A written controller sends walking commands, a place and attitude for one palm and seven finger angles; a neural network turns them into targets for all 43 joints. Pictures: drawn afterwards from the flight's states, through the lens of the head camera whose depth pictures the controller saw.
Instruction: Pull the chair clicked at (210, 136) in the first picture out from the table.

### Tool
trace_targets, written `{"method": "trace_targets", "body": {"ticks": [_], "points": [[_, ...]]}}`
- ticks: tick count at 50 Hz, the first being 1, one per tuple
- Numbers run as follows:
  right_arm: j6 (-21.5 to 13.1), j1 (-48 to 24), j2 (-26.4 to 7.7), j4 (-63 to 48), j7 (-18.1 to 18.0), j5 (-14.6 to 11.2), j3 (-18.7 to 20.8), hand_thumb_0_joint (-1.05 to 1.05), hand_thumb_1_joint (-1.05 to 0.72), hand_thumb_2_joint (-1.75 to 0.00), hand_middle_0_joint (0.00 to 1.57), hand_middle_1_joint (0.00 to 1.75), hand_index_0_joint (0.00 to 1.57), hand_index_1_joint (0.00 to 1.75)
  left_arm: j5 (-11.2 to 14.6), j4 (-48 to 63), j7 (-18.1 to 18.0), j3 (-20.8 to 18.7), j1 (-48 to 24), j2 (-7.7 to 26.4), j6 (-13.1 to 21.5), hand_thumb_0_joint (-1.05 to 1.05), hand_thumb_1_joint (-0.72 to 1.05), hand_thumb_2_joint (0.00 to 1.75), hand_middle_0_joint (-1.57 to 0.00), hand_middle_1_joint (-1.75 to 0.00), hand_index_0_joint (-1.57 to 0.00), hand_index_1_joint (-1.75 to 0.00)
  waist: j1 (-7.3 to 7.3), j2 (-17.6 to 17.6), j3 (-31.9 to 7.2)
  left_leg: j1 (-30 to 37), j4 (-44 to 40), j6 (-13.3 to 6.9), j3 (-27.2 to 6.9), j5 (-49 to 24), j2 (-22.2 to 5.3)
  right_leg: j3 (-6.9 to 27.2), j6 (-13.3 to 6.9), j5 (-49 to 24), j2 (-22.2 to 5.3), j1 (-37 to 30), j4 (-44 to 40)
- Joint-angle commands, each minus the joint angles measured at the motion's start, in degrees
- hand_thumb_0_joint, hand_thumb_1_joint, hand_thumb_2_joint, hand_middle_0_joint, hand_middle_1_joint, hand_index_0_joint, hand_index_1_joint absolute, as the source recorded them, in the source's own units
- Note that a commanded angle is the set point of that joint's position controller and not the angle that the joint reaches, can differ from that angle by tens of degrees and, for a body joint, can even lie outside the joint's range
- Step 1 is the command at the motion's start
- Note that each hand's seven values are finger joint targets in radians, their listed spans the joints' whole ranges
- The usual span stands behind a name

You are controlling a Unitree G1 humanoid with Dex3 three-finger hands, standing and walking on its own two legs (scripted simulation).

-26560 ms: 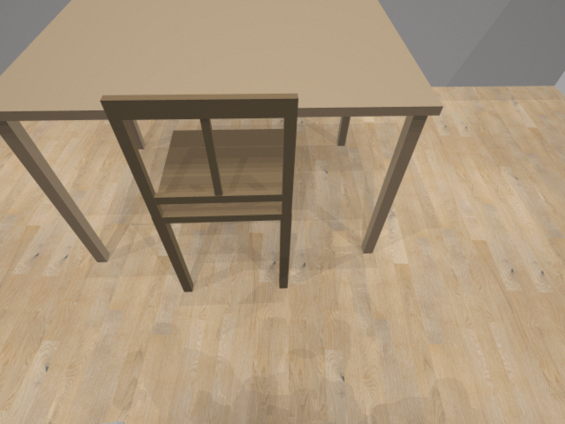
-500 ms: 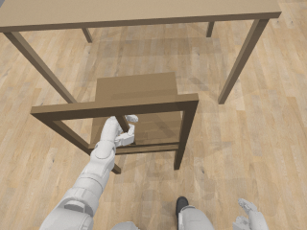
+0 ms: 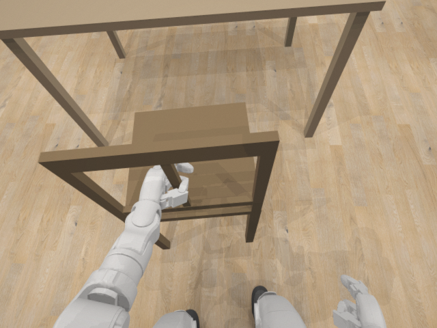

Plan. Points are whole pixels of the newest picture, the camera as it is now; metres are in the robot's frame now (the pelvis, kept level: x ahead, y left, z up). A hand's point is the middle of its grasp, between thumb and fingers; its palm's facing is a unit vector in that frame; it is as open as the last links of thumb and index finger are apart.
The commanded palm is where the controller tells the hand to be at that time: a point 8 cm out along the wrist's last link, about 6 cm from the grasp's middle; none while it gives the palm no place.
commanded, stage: step backward, pulling the chair out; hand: left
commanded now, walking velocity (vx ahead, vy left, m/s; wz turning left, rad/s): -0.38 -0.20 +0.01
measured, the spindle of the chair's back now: (178, 185) +0.39 +0.09 -0.09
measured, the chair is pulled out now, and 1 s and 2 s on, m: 0.39 0.47 0.48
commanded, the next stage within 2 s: stop walking, hand still on the chair in 0.82 s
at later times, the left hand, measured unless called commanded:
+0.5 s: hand (180, 217) +0.31 +0.07 -0.05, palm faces -0.13 -0.98 -0.15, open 5.1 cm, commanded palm +0.29 +0.13 -0.05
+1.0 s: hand (179, 231) +0.28 +0.07 -0.05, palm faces -0.13 -0.98 -0.16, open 5.1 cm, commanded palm +0.27 +0.13 -0.03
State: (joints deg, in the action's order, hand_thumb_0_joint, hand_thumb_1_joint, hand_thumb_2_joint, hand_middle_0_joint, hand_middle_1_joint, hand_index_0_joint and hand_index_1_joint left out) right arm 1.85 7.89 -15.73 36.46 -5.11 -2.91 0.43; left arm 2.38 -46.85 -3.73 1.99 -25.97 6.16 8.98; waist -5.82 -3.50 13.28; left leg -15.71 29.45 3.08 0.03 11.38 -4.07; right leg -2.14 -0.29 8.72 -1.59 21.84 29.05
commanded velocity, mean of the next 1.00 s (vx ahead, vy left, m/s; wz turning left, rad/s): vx -0.22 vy -0.09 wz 0.00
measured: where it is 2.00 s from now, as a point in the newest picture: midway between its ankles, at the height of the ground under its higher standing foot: outside the picture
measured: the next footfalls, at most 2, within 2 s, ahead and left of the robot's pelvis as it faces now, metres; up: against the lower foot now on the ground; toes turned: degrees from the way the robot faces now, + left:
right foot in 0.56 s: +0.03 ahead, -0.13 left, +0.00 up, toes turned -2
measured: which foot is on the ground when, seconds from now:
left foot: down 0.00-1.00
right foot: down 0.00-0.44, up 0.46-0.54, down 0.56-1.00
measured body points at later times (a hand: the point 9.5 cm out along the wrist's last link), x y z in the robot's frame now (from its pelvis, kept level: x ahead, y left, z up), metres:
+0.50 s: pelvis -0.04 -0.01 +0.00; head +0.03 -0.03 +0.44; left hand +0.31 +0.12 -0.04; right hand +0.06 -0.27 -0.14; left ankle -0.11 +0.12 -0.73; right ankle +0.04 -0.12 -0.73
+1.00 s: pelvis -0.07 -0.02 +0.00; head +0.02 -0.04 +0.44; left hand +0.28 +0.13 -0.04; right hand +0.03 -0.26 -0.14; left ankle -0.06 +0.15 -0.73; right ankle -0.01 -0.13 -0.73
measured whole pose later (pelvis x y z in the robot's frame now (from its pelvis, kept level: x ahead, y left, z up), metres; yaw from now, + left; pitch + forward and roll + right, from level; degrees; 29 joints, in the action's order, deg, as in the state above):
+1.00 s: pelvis -0.07 -0.02 +0.00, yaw -1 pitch +0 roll +0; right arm 3.4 12.5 -12.7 36.5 -5.2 -3.0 0.4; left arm 3.2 -45.4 -2.3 2.5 -23.7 7.2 4.4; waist -2.8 -2.8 11.5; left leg -14.4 30.1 4.0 1.6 15.4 -5.5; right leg -1.6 -0.4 9.9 -0.3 19.7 29.6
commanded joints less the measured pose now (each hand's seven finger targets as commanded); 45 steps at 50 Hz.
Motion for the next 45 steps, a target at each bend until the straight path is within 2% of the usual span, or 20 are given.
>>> {"method": "trace_targets", "body": {"ticks": [1,3,5,7,9,10,12,15,20,22,24,25,28,29,31,35,38,40,42,45], "points": [[-0.04,4.75,-5.32,-6.35,0.74,0.94,2.80,0.00,-0.90,-0.90,0.20,0.30,0.20,0.30,-0.55,14.55,0.80,1.10,-6.13,3.39,4.01,0.00,0.90,0.90,-0.50,-1.45,-0.50,-1.45,3.94,-4.15,-28.00,8.99,-7.77,-8.90,-11.42,-35.86,-15.04,1.44,0.41,2.72,-1.10,-11.39,7.85],[-0.47,3.43,-3.83,-6.61,1.27,2.05,2.57,0.00,-0.90,-0.90,0.20,0.30,0.20,0.30,-1.68,18.39,1.21,1.13,-6.58,3.89,3.57,0.00,0.90,0.90,-0.50,-1.45,-0.50,-1.45,4.36,-13.29,-26.42,11.00,-6.52,-10.03,-10.81,-39.21,-16.43,0.02,0.33,11.55,-0.35,-7.57,8.57],[-0.94,4.32,-3.55,-6.08,2.11,2.35,2.66,0.00,-0.90,-0.90,0.20,0.30,0.20,0.30,-2.31,18.88,1.43,1.20,-7.79,3.97,3.46,0.00,0.90,0.90,-0.50,-1.45,-0.50,-1.45,4.35,-15.68,-26.98,12.57,-3.54,-9.82,-8.51,-42.77,-15.95,0.90,-0.50,11.88,-0.82,-8.07,6.90],[-1.07,7.08,-4.36,-5.80,1.99,1.53,3.23,0.00,-0.90,-0.90,0.20,0.30,0.20,0.30,-2.04,17.70,1.58,-0.20,-6.81,5.41,3.34,0.00,0.90,0.90,-0.50,-1.45,-0.50,-1.45,3.51,-7.12,-30.75,14.55,2.24,-7.14,-6.43,-39.56,-13.37,1.05,-0.80,-2.85,-0.90,-14.53,-2.64],[-0.84,7.92,-3.37,-5.85,1.10,0.33,3.15,0.00,-0.90,-0.90,0.20,0.30,0.20,0.30,-2.27,16.34,1.75,0.99,-9.25,6.17,3.63,0.00,0.90,0.90,-0.50,-1.45,-0.50,-1.45,2.18,4.47,-31.30,8.62,7.09,-2.22,0.88,-16.49,-5.40,3.57,-1.88,-23.91,-6.19,-22.04,-9.06],[-0.82,6.01,-2.76,-5.98,0.35,0.02,3.10,0.00,-0.90,-0.90,0.20,0.30,0.20,0.30,-1.96,15.04,1.43,-0.36,-10.42,8.60,3.72,0.00,0.90,0.90,-0.50,-1.45,-0.50,-1.45,2.70,12.62,-30.17,2.95,11.75,-0.50,1.90,9.17,-1.46,10.05,-5.21,-24.49,-13.14,-19.52,-9.79],[-1.16,4.80,-4.32,-4.67,-0.27,-0.65,2.92,0.00,-0.90,-0.90,0.20,0.30,0.20,0.30,-1.00,9.34,0.52,-2.35,-8.51,11.01,1.86,0.00,0.90,0.90,-0.50,-1.45,-0.50,-1.45,5.51,15.43,-26.34,0.89,25.16,-1.31,-2.26,21.05,1.11,13.97,-7.56,-2.07,-17.64,-8.66,-15.89],[-1.94,4.57,-2.68,-2.88,-0.16,-0.17,1.02,0.00,-0.90,-0.90,0.20,0.30,0.20,0.30,-0.84,6.55,0.29,-1.85,-11.05,8.70,1.07,0.00,0.90,0.90,-0.50,-1.45,-0.50,-1.45,4.87,10.54,-28.91,-0.64,21.47,-1.38,-3.21,17.73,0.16,10.23,-9.08,-10.72,-16.87,-13.67,-9.95],[-2.45,7.38,-4.19,-1.57,-1.83,0.11,1.63,0.00,-0.90,-0.90,0.20,0.30,0.20,0.30,0.17,3.53,0.55,-1.80,-9.02,8.77,1.23,0.00,0.90,0.90,-0.50,-1.45,-0.50,-1.45,4.47,9.76,-29.29,8.57,-10.57,-2.34,0.99,0.87,-1.72,6.39,-2.92,-8.74,-11.11,-15.04,-1.66],[-1.64,6.11,-7.21,-3.38,-1.72,0.41,3.04,0.00,-0.90,-0.90,0.20,0.30,0.20,0.30,0.22,5.02,0.58,-0.30,-11.39,6.84,1.15,0.00,0.90,0.90,-0.50,-1.45,-0.50,-1.45,4.77,-6.30,-25.21,9.70,-10.76,-8.06,-10.91,-16.14,-13.79,1.77,1.20,-1.92,-2.99,-6.89,7.30],[-1.32,4.85,-4.03,-3.29,-0.47,2.26,2.79,0.00,-0.90,-0.90,0.20,0.30,0.20,0.30,-0.63,9.71,1.64,0.54,-16.05,5.13,1.64,0.00,0.90,0.90,-0.50,-1.45,-0.50,-1.45,4.16,-14.31,-23.74,10.67,-8.39,-10.83,-11.16,-34.43,-17.05,1.50,0.78,9.41,-2.12,-3.53,13.23],[-1.30,5.47,-3.96,-3.15,0.07,2.50,2.87,0.00,-0.90,-0.90,0.20,0.30,0.20,0.30,-1.27,9.67,1.54,-0.12,-15.84,5.11,1.70,0.00,0.90,0.90,-0.50,-1.45,-0.50,-1.45,4.36,-14.06,-22.64,12.25,-6.48,-10.10,-10.08,-40.77,-16.30,1.21,-0.03,11.60,-1.91,-3.26,11.78],[-1.25,9.61,-4.86,-2.54,1.21,1.25,3.79,0.00,-0.90,-0.90,0.20,0.30,0.20,0.30,-1.80,7.51,1.69,-0.29,-15.31,4.98,1.25,0.00,0.90,0.90,-0.50,-1.45,-0.50,-1.45,4.30,0.04,-27.47,16.29,10.47,-4.69,-4.10,-49.27,-10.70,1.44,-2.53,-17.47,-2.38,-15.49,-6.22],[-1.51,10.43,-4.57,-2.56,1.01,0.54,3.80,0.00,-0.90,-0.90,0.20,0.30,0.20,0.30,-1.50,7.49,1.92,0.14,-17.18,5.49,1.66,0.00,0.90,0.90,-0.50,-1.45,-0.50,-1.45,3.62,7.32,-30.27,10.24,16.55,-2.42,-1.44,-37.07,-6.88,5.40,-5.57,-37.64,-6.77,-24.92,-6.24],[-2.49,8.57,-4.93,-2.89,-0.15,0.13,3.62,0.00,-0.90,-0.90,0.20,0.30,0.20,0.30,-0.21,4.82,1.99,-1.39,-17.13,7.60,1.68,0.00,0.90,0.90,-0.50,-1.45,-0.50,-1.45,4.19,14.82,-30.39,-2.61,23.28,-0.45,-1.63,13.60,0.29,13.65,-12.11,-62.02,-16.95,-30.82,-3.11],[-2.06,6.45,-3.74,-3.01,-0.43,-0.34,1.56,0.00,-0.90,-0.90,0.20,0.30,0.20,0.30,0.29,3.16,1.57,-2.35,-12.80,9.47,0.68,0.00,0.90,0.90,-0.50,-1.45,-0.50,-1.45,4.58,5.48,-29.16,-1.44,11.62,-0.97,-2.29,14.88,-0.34,9.63,-8.15,-43.22,-17.19,-24.27,-2.53],[-0.90,6.29,-3.37,-3.40,-0.99,-0.30,1.10,0.00,-0.90,-0.90,0.20,0.30,0.20,0.30,0.95,5.37,0.56,-2.76,-9.72,10.12,0.78,0.00,0.90,0.90,-0.50,-1.45,-0.50,-1.45,4.30,6.45,-31.27,6.21,0.87,-0.98,0.20,1.21,-0.35,7.26,-5.19,-32.21,-14.35,-21.11,-1.16],[-0.41,4.82,-4.53,-4.78,-1.28,-0.15,1.79,0.00,-0.90,-0.90,0.20,0.30,0.20,0.30,1.58,7.96,0.67,-1.73,-9.45,8.40,0.39,0.00,0.90,0.90,-0.50,-1.45,-0.50,-1.45,4.86,5.14,-30.43,9.92,-4.27,-3.25,-3.87,-14.96,-5.98,3.71,-1.38,-20.77,-8.96,-16.74,0.96],[0.60,4.76,-5.37,-5.69,-0.70,-0.26,2.29,0.00,-0.90,-0.90,0.20,0.30,0.20,0.30,1.47,8.00,0.85,-0.90,-7.99,6.82,-0.16,0.00,0.90,0.90,-0.50,-1.45,-0.50,-1.45,5.43,0.57,-26.53,6.12,-7.62,-7.18,-9.04,-17.06,-11.87,1.70,1.14,-3.22,-2.89,-14.12,2.67],[0.43,3.99,-4.01,-6.08,-0.34,0.70,2.22,0.00,-0.90,-0.90,0.20,0.30,0.20,0.30,0.10,11.57,1.46,-0.28,-9.72,5.89,-0.16,0.00,0.90,0.90,-0.50,-1.45,-0.50,-1.45,5.03,-6.06,-25.78,5.75,-5.78,-7.16,-7.03,-19.91,-11.94,1.38,0.65,-2.99,-2.51,-13.62,2.32]]}}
